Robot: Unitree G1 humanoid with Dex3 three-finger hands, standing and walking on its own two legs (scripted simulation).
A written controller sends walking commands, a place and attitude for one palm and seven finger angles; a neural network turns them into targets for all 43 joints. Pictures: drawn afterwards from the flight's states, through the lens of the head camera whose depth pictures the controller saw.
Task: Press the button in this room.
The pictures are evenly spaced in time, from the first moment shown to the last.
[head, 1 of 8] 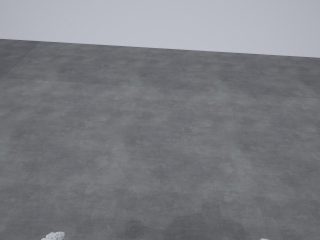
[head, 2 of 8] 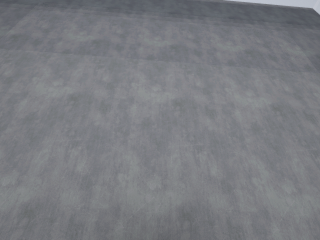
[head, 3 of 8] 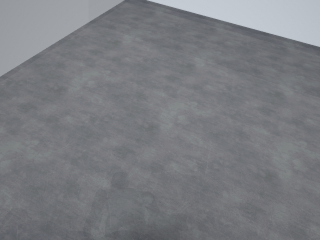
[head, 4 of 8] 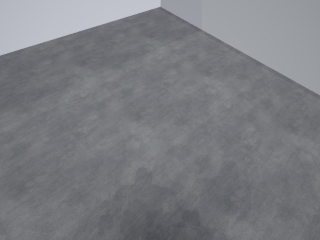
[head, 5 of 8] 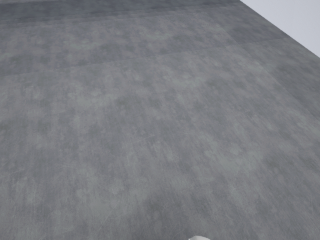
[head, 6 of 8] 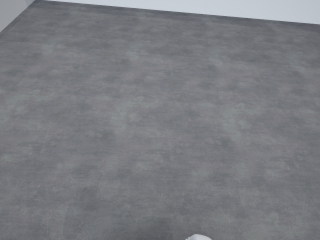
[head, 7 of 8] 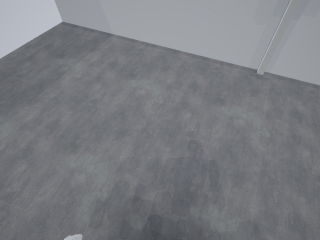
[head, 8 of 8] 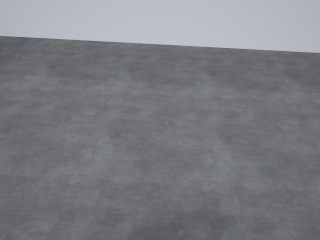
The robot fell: no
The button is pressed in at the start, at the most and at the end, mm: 0 0 0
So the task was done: no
